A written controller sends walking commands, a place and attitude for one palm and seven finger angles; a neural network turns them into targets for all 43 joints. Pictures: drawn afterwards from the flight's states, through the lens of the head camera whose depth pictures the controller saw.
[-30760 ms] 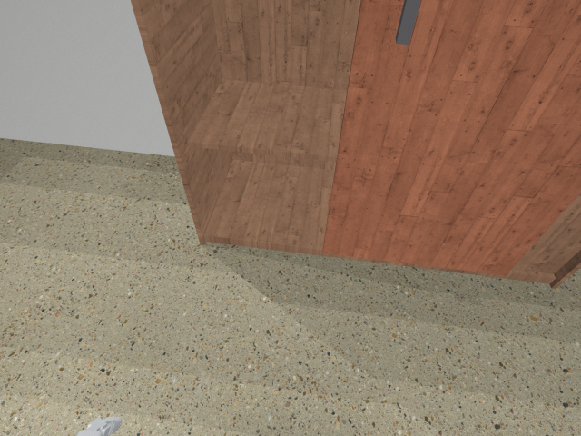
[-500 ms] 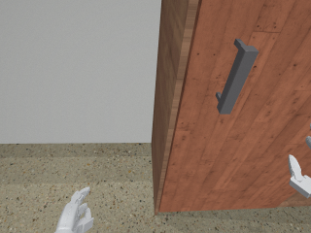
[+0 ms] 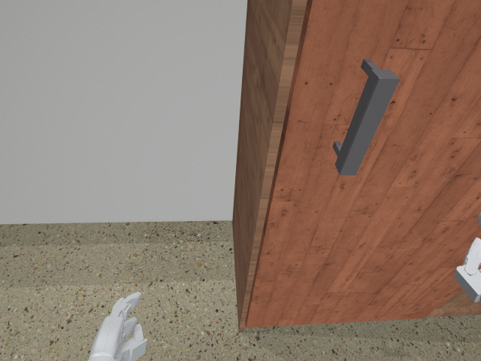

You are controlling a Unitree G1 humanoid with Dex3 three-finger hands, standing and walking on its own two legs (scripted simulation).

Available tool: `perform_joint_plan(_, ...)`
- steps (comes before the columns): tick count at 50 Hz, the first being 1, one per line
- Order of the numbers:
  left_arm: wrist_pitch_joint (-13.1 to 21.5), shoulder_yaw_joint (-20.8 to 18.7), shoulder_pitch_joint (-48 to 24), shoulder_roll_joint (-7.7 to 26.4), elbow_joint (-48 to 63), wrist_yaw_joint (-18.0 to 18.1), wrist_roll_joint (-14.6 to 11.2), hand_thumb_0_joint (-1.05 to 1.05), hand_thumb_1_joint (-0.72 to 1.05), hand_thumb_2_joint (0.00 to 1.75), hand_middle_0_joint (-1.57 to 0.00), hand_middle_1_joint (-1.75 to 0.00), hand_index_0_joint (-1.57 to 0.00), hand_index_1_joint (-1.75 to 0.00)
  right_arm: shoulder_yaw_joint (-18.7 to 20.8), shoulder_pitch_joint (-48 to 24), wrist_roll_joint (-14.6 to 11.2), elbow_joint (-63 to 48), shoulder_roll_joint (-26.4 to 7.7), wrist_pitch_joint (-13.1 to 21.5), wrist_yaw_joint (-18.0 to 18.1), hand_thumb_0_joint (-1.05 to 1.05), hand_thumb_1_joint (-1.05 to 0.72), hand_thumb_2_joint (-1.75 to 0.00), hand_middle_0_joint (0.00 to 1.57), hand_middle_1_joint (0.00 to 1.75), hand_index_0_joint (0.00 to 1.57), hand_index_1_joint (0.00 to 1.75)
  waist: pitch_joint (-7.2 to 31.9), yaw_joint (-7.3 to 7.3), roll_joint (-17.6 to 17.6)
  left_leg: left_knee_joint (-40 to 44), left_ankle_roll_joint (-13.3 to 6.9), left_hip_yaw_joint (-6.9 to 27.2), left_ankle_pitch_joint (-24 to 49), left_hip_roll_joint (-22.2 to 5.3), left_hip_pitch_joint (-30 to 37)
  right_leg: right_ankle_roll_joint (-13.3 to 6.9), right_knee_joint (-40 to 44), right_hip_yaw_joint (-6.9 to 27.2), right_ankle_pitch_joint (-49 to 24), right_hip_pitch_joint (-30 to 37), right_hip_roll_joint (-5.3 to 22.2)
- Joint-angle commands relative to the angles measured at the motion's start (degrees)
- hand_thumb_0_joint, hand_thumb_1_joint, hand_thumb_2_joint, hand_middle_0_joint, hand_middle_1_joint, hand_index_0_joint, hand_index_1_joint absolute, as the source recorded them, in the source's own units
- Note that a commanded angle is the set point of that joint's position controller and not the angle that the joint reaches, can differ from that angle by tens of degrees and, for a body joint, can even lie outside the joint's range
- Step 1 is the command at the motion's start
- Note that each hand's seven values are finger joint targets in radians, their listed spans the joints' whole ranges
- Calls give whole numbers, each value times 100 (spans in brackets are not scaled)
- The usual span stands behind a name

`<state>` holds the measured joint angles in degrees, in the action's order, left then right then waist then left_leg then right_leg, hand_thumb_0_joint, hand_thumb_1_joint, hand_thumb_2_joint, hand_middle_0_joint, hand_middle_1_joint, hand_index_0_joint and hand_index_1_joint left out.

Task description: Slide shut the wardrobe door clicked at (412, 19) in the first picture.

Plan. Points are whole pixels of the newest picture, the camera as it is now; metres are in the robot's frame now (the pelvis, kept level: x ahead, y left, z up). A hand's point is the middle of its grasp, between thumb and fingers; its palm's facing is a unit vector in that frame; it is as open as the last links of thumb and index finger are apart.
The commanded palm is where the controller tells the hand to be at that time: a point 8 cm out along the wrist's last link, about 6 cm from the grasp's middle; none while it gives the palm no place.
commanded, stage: step back with the hand held close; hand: right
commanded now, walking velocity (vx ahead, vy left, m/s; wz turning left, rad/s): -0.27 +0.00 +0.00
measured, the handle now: (356, 119) +0.40 -0.17 +0.25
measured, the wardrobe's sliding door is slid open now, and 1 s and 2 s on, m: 0.00 0.00 0.00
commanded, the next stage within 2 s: stop stepping back and stand still in 1.40 s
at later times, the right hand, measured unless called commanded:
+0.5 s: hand out of the picture +0.16 -0.29 +0.16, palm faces +0.40 +0.78 -0.48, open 7.4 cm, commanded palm +0.10 -0.32 +0.18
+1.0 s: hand out of the picture +0.09 -0.28 +0.17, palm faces +0.47 +0.75 -0.47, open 7.4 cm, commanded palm +0.02 -0.32 +0.18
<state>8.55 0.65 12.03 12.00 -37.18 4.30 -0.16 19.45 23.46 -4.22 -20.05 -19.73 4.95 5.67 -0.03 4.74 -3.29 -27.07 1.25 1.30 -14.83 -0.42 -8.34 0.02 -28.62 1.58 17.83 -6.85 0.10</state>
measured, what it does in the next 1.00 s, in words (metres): shifts its weight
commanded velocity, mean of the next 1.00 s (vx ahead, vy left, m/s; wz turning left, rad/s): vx -0.30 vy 0.00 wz -0.04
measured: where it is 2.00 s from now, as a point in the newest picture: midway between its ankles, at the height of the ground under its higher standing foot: outside the picture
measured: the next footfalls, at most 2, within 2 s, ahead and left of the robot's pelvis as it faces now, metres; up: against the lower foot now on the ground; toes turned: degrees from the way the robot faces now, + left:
right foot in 1.56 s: -0.08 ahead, -0.15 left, +0.00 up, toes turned -11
left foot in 1.82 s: -0.26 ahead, +0.10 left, -0.01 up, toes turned -1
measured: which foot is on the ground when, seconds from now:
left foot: down 0.00-1.00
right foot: down 0.00-1.00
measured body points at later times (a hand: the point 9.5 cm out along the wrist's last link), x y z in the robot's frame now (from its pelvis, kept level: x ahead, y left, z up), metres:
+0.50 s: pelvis -0.05 -0.03 +0.00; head -0.04 -0.03 +0.45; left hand +0.12 +0.22 -0.08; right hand +0.13 -0.33 +0.19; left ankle +0.00 +0.14 -0.74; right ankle -0.02 -0.12 -0.74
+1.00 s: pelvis -0.12 -0.02 -0.02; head -0.10 -0.03 +0.43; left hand +0.05 +0.22 -0.10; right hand +0.06 -0.32 +0.19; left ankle +0.00 +0.13 -0.74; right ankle -0.02 -0.12 -0.74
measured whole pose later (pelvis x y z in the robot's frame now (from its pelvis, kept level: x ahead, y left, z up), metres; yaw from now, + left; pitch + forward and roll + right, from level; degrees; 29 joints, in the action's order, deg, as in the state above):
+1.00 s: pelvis -0.12 -0.02 -0.02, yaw +0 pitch -1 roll +1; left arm 8.6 -0.7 13.5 12.6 -33.9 3.9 0.2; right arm 26.8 25.8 1.0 -26.4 -23.1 19.1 8.1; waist -2.7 0.5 0.5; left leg -33.7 2.9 3.5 -7.3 -0.7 -26.0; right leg -2.6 -39.8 -0.7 14.4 -26.7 -0.2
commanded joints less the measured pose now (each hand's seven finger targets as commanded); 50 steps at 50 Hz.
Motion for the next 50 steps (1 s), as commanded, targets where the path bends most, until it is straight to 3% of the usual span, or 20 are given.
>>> perform_joint_plan(1,272,-163,-732,675,1106,18,-10,0,90,90,-20,-30,-20,-30,1536,-1564,65,-1936,-2031,799,216,0,-90,-90,20,30,20,30,-51,-231,136,867,-252,539,1333,-343,-424,-204,356,-231,-751,-466,124)
perform_joint_plan(2,186,-142,-677,605,940,32,0,0,90,90,-20,-30,-20,-30,1546,-1547,93,-1653,-2035,933,214,0,-90,-90,20,30,20,30,-149,-287,337,1007,-288,619,1203,-508,-586,-200,242,-157,-503,-475,46)
perform_joint_plan(3,121,-166,-689,585,825,23,39,0,90,90,-20,-30,-20,-30,1127,-757,125,-1022,-1428,917,165,0,-90,-90,20,30,20,30,-112,-338,678,1044,-322,693,1304,-580,-750,-209,114,-146,-584,-375,56)
perform_joint_plan(5,-8,-261,-628,663,949,-15,60,0,90,90,-20,-30,-20,-30,796,-28,182,-911,-1052,915,119,0,-90,-90,20,30,20,30,405,-338,509,831,-298,638,1904,-654,-601,-215,97,-227,-1009,-182,140)
perform_joint_plan(8,-147,-332,-634,724,1112,8,49,0,90,90,-20,-30,-20,-30,874,239,202,-1114,-1135,969,182,0,-90,-90,20,30,20,30,984,-301,196,372,-186,339,2572,-517,-179,-183,350,-196,-1957,-96,326)
perform_joint_plan(12,-290,-367,-720,726,1298,73,32,0,90,90,-20,-30,-20,-30,1221,324,218,-1504,-1508,1003,289,0,-90,-90,20,30,20,30,1254,-250,67,42,-74,119,2672,-343,11,-181,436,-91,-2579,-229,443)
perform_joint_plan(17,-353,-386,-715,723,1407,110,28,0,90,90,-20,-30,-20,-30,1380,538,219,-1691,-1574,1065,329,0,-90,-90,20,30,20,30,1100,-245,-47,-197,-39,109,2490,-235,210,-229,566,41,-2140,-899,512)
perform_joint_plan(26,-146,-394,-559,821,1340,82,-8,0,90,90,-20,-30,-20,-30,1147,132,341,-1613,-1250,1274,333,0,-90,-90,20,30,20,30,466,-355,-168,-321,-45,342,987,-130,245,-469,936,322,1035,-2527,563)
perform_joint_plan(30,-13,-392,-499,843,1318,87,1,0,90,90,-20,-30,-20,-30,1160,-75,421,-1613,-1239,1399,343,0,-90,-90,20,30,20,30,268,-369,-111,-308,-56,435,239,-102,170,-563,919,472,1940,-3032,566)
perform_joint_plan(37,184,-417,-376,844,1232,55,34,0,90,90,-20,-30,-20,-30,1253,-190,447,-1755,-1341,1571,383,0,-90,-90,20,30,20,30,340,-403,85,-11,-163,657,-410,-230,-401,-486,522,429,1915,-2700,421)
perform_joint_plan(41,254,-408,-346,815,1176,26,41,0,90,90,-20,-30,-20,-30,1274,-129,437,-1732,-1318,1644,409,0,-90,-90,20,30,20,30,365,-410,78,-69,-179,657,-255,-257,-499,-474,466,437,1750,-2677,428)
perform_joint_plan(46,300,-447,-343,854,1204,9,42,0,90,90,-20,-30,-20,-30,1403,-36,476,-1784,-1353,1741,406,0,-90,-90,20,30,20,30,428,-396,-53,-608,-103,565,116,-87,68,-586,708,609,2042,-3393,633)
perform_joint_plan(50,330,-486,-307,847,1203,-11,52,0,90,90,-20,-30,-20,-30,1500,84,491,-1803,-1377,1793,383,0,-90,-90,20,30,20,30,470,-408,37,-695,-154,785,240,-130,113,-601,461,537,2196,-3637,584)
